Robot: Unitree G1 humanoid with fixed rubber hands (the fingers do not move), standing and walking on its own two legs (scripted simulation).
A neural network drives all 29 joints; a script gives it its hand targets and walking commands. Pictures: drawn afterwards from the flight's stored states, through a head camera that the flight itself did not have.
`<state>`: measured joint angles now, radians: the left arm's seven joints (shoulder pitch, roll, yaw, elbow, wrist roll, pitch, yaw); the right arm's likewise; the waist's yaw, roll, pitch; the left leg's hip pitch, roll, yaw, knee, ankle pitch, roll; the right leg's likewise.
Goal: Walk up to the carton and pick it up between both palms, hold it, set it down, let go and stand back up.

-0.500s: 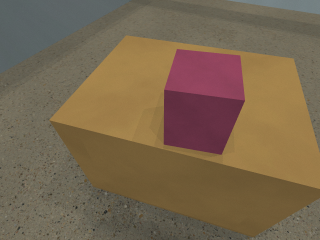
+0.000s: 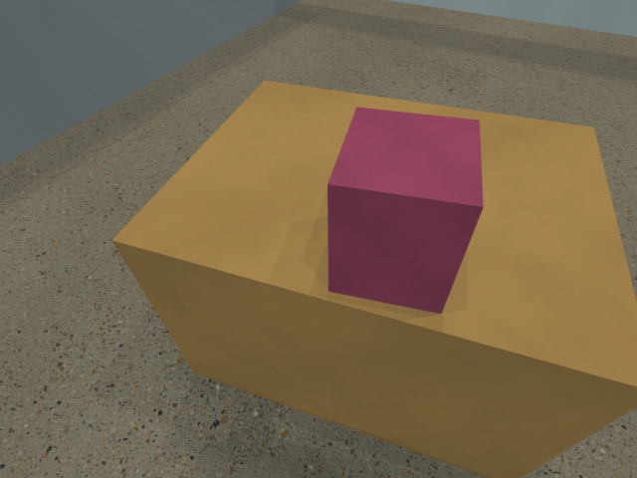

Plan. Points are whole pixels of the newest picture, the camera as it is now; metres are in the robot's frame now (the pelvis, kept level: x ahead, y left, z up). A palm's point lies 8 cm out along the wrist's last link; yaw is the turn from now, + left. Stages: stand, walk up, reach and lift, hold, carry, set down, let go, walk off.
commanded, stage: walk up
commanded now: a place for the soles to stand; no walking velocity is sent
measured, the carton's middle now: (399, 211) +0.55 -0.08 +0.02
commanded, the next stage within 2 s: reach and lift in 0.72 s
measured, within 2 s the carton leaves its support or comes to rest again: neither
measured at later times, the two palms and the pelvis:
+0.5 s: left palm out of the picture +0.01 +0.27 -0.14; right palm out of the picture +0.05 -0.23 -0.12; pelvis -0.01 +0.01 +0.00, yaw -1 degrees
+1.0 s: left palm (166, 461) +0.18 +0.25 -0.12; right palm out of the picture +0.14 -0.24 -0.11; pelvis -0.02 +0.01 -0.02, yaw -4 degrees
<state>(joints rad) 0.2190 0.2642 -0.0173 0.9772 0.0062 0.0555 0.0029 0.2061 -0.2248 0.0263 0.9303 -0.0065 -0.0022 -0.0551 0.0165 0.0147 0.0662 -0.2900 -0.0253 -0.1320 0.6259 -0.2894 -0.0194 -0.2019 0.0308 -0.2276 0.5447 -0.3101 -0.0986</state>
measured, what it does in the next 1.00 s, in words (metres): stands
